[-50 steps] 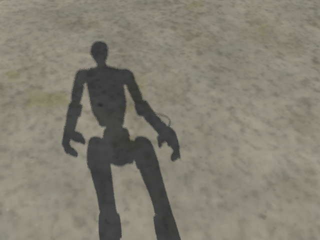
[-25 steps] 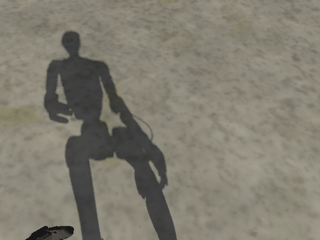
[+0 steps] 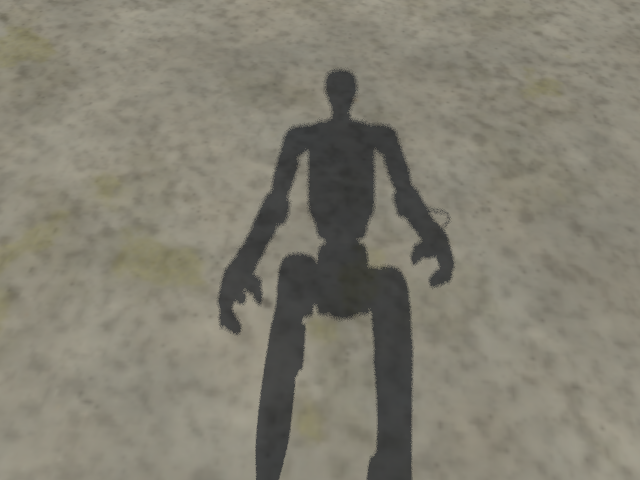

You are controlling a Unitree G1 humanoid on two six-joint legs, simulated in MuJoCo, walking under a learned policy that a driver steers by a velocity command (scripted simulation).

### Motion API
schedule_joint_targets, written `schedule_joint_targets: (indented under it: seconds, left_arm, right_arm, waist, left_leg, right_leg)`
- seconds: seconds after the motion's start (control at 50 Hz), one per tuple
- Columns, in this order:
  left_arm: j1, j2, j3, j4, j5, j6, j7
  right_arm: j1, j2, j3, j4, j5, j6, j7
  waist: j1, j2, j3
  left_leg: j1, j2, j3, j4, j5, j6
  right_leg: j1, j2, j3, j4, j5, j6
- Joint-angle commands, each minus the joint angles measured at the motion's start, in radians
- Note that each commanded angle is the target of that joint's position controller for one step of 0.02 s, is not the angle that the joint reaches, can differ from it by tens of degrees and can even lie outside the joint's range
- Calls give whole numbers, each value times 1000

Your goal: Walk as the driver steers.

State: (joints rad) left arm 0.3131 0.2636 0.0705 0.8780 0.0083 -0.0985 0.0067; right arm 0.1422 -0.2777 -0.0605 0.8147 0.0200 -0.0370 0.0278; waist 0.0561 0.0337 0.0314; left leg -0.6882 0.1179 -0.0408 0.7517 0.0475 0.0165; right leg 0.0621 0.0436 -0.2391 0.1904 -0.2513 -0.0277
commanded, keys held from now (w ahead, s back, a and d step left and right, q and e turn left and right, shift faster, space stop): w+q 0.08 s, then no key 0.92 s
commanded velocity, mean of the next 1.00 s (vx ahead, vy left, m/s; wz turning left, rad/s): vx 0.16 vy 0.00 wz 0.17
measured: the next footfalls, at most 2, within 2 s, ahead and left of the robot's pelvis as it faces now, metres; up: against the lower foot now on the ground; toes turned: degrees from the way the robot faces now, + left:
left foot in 0.16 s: +0.26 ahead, +0.13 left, +0.00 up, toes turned +8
right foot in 0.58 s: +0.36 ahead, -0.09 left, +0.00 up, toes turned +7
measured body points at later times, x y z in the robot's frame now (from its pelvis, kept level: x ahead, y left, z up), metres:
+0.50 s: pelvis +0.22 +0.05 +0.00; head +0.25 +0.07 +0.45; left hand +0.31 +0.34 -0.12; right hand +0.38 -0.20 -0.11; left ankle +0.22 +0.13 -0.74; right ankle +0.33 -0.11 -0.70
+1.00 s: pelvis +0.28 +0.02 +0.00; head +0.30 +0.03 +0.45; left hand +0.37 +0.30 -0.14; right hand +0.40 -0.23 -0.14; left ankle +0.22 +0.13 -0.74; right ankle +0.32 -0.10 -0.74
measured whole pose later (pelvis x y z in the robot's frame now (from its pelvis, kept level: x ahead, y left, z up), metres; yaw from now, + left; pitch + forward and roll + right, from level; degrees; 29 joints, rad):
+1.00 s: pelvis +0.28 +0.02 +0.00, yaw +8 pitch -1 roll +0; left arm 0.09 0.24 0.04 0.99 0.00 -0.01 0.02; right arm 0.18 -0.25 -0.04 0.98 0.00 0.02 -0.02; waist -0.01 0.00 0.04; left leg -0.13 -0.01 0.01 0.48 -0.33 0.01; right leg -0.25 -0.02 -0.01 0.51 -0.24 0.01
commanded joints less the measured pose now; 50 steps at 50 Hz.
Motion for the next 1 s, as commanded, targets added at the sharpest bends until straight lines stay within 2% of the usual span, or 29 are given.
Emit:
schedule_joint_targets:
  seconds: [0.02, 0.06, 0.1, 0.12, 0.14, 0.16, 0.18, 0.2, 0.22, 0.24, 0.26, 0.28, 0.3, 0.36, 0.4, 0.44, 0.5, 0.54, 0.56, 0.58, 0.6, 0.62, 0.64, 0.66, 0.68, 0.72, 0.82, 1.0]
  left_arm:
    - [4, 171, 41, -45, -14, 7, 8]
    - [11, 186, 47, -39, -23, 26, 9]
    - [-10, 213, 52, -45, -26, 43, 15]
    - [-19, 220, 51, -48, -26, 54, 19]
    - [-34, 213, 44, -53, -32, 57, 22]
    - [-5, 158, 21, -78, -3, 44, 21]
    - [93, 50, -18, -112, 4, 17, 5]
    - [33, 170, 6, -78, -30, -5, -6]
    - [-41, 167, 8, -100, -61, -7, -8]
    - [-69, 142, 2, -98, -46, -4, 1]
    - [-90, 149, 9, -90, -25, 7, 12]
    - [-69, 152, 13, -81, -24, 25, 15]
    - [-38, 139, 13, -70, -19, 41, 19]
    - [-16, 101, 4, -64, -7, 65, 31]
    - [-53, 89, -3, -67, -3, 68, 32]
    - [-99, 89, -6, -70, -8, 70, 28]
    - [-147, 105, -3, -73, -11, 75, 24]
    - [-153, 108, 0, -71, -6, 74, 20]
    - [-133, 104, 0, -62, 1, 69, 17]
    - [-130, 120, 2, -58, 13, 65, 17]
    - [-135, 172, 10, -64, 17, 62, 22]
    - [-175, 197, 13, -60, 11, 67, 25]
    - [-201, 132, 3, -55, 2, 73, 18]
    - [-210, 103, -2, -52, -1, 75, 11]
    - [-211, 101, -4, -45, 2, 73, 7]
    - [-194, 110, -3, -20, 0, 62, 3]
    - [-194, 104, -5, 26, -7, 63, 12]
    - [-236, 97, -7, 88, -8, 85, 18]
  right_arm:
    - [-139, -30, 6, -118, 1, -15, 23]
    - [-158, -41, 3, -151, 4, -15, 35]
    - [-106, -75, -15, -163, 1, -11, 39]
    - [3, -111, -36, -144, -1, -11, 37]
    - [159, -164, -67, -107, -6, -13, 24]
    - [259, -254, -90, -86, -14, -5, -1]
    - [178, -321, -85, -131, -36, -10, -8]
    - [218, -228, -61, -138, -37, -7, -3]
    - [176, -180, -47, -123, -31, -11, 0]
    - [120, -148, -40, -115, -13, -18, 2]
    - [69, -110, -29, -118, -8, -20, -3]
    - [35, -108, -25, -123, -20, -19, -5]
    - [16, -114, -27, -123, -31, -23, -4]
    - [-16, -119, -26, -101, -37, -35, -10]
    - [-30, -116, -24, -86, -35, -27, -20]
    - [-21, -119, -21, -68, -38, -16, -27]
    - [-7, -110, -13, -37, -41, -3, -27]
    - [-14, -97, -5, -20, -35, 3, -26]
    - [-26, -86, 2, -15, -26, 6, -27]
    - [8, -65, 10, -2, -24, 4, -27]
    - [61, -47, 16, 4, -43, 0, -28]
    - [153, -42, 12, 26, -48, -2, -28]
    - [118, -43, 17, 31, -47, 4, -34]
    - [57, -71, 12, 26, -39, 15, -38]
    - [33, -79, 8, 28, -31, 27, -44]
    - [32, -81, 7, 35, -33, 44, -47]
    - [36, -77, 3, 75, -25, 40, -49]
    - [53, -72, 3, 146, -25, 43, -57]
  waist:
    - [23, -40, 99]
    - [14, -58, 89]
    - [-36, -101, 25]
    - [-99, -115, -43]
    - [-186, -97, -129]
    - [-200, 47, -242]
    - [-82, 251, -415]
    - [-168, 46, -522]
    - [-156, 39, -377]
    - [-118, -31, -231]
    - [-92, -33, -172]
    - [-59, -13, -141]
    - [-36, -9, -140]
    - [-6, 15, -142]
    - [-14, 40, -150]
    - [-36, 54, -152]
    - [-57, 61, -131]
    - [-47, 64, -115]
    - [-24, 54, -111]
    - [-24, 21, -108]
    - [-67, -60, -123]
    - [-139, -179, -131]
    - [-115, -190, -131]
    - [-85, -156, -96]
    - [-73, -128, -83]
    - [-67, -115, -79]
    - [-56, -70, -100]
    - [-58, -32, -66]
  left_leg:
    - [-55, 1, 44, -88, -16, 20]
    - [-41, -24, 83, -119, -103, 45]
    - [94, -99, 144, -126, -206, 80]
    - [236, -149, 162, -141, -225, 103]
    - [479, -184, 148, -238, -86, 137]
    - [802, -18, -79, -205, 232, 194]
    - [1092, 298, -636, -277, 455, 443]
    - [1071, 294, -585, -319, 540, 429]
    - [974, 249, -392, -305, 578, 380]
    - [809, 184, -277, -331, 508, 316]
    - [690, 148, -223, -367, 439, 282]
    - [574, 124, -178, -410, 435, 272]
    - [507, 114, -151, -438, 455, 273]
    - [453, 85, -64, -463, 520, 269]
    - [463, 58, -20, -459, 480, 242]
    - [474, 49, -8, -464, 403, 225]
    - [488, 65, -41, -459, 247, 216]
    - [489, 70, -67, -422, 157, 199]
    - [474, 51, -65, -389, 84, 171]
    - [457, 12, -63, -361, -18, 121]
    - [427, -52, -35, -306, -155, 71]
    - [389, -112, 2, -309, -324, 37]
    - [446, -115, 17, -329, -331, 18]
    - [461, -112, 18, -330, -300, 18]
    - [461, -104, 12, -325, -266, 24]
    - [468, -91, -3, -332, -205, 31]
    - [491, -83, -2, -321, -88, 23]
    - [501, -80, 5, -338, -99, 13]
  right_leg:
    - [-5, -327, 60, -65, 316, -136]
    - [59, -342, 39, 0, 459, -123]
    - [78, -338, 17, 156, 860, -100]
    - [61, -321, 12, 317, 1009, -82]
    - [-36, -276, -7, 532, 967, -40]
    - [-303, -213, 0, 842, 478, 17]
    - [-663, -1, 124, 1239, -397, 89]
    - [-656, -43, 334, 1280, -388, 75]
    - [-712, -95, 324, 1236, -343, 58]
    - [-725, -139, 298, 1127, -281, 54]
    - [-689, -165, 293, 1052, -233, 55]
    - [-604, -169, 289, 1028, -198, 58]
    - [-546, -162, 283, 1001, -162, 66]
    - [-504, -156, 277, 836, -71, 90]
    - [-485, -156, 274, 701, 15, 96]
    - [-455, -148, 268, 596, 96, 98]
    - [-423, -135, 272, 489, 104, 92]
    - [-380, -122, 266, 399, 86, 72]
    - [-315, -111, 255, 298, 157, 54]
    - [-245, -131, 283, 213, 315, 35]
    - [-174, -211, 360, 225, 530, 8]
    - [-154, -259, 395, 260, 543, -57]
    - [-221, -235, 384, 243, 368, -65]
    - [-268, -193, 360, 231, 263, -38]
    - [-278, -169, 337, 235, 249, -17]
    - [-259, -149, 314, 251, 285, -3]
    - [-202, -136, 297, 287, 397, -13]
    - [-199, -113, 280, 278, 338, -13]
